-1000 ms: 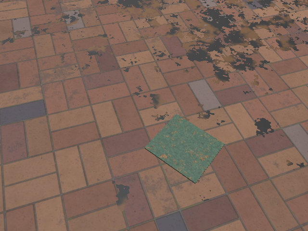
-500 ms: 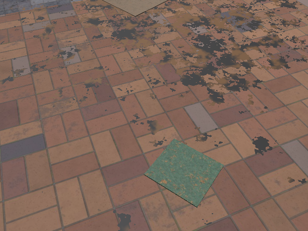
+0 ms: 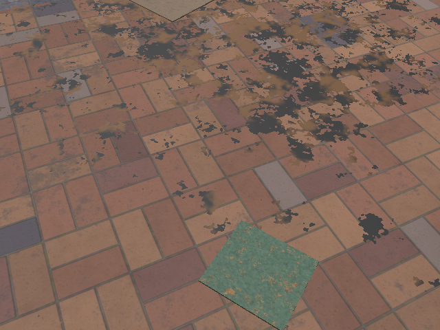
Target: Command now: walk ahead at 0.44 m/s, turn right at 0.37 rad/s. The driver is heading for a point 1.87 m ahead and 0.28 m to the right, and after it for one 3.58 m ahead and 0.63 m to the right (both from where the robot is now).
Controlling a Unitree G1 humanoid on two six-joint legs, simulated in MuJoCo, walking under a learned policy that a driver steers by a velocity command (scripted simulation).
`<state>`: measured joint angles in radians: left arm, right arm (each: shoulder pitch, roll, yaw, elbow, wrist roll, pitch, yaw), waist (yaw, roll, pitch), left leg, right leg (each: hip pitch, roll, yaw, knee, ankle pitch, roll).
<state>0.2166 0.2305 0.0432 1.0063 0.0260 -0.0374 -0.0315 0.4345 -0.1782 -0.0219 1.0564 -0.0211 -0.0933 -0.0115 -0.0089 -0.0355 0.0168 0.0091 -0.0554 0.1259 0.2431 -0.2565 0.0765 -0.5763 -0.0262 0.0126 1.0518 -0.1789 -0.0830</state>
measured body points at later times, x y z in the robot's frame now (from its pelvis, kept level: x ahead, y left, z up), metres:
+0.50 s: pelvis +0.27 -0.05 +0.00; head +0.29 -0.07 +0.44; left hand +0.34 +0.21 -0.14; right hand +0.34 -0.33 -0.13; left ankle +0.40 +0.11 -0.67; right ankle +0.25 -0.07 -0.75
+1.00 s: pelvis +0.57 -0.08 -0.01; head +0.60 -0.08 +0.44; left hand +0.73 +0.15 -0.14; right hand +0.54 -0.35 -0.14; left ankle +0.61 -0.03 -0.75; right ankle +0.51 -0.21 -0.66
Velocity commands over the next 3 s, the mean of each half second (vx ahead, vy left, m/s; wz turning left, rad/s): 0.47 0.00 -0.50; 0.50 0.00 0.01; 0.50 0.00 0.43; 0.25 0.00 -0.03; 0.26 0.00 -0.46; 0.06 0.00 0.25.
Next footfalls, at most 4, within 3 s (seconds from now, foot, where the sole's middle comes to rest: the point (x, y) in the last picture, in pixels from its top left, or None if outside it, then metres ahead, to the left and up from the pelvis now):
0.26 right None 0.29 -0.08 -0.78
0.80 left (233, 288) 0.65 -0.05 -0.78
1.32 right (293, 224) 0.89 -0.27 -0.78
1.78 left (234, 181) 1.09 -0.06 -0.78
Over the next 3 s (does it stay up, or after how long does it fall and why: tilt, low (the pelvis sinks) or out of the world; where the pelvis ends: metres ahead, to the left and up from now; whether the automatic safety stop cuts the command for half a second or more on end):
stays up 1.13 -0.21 -0.01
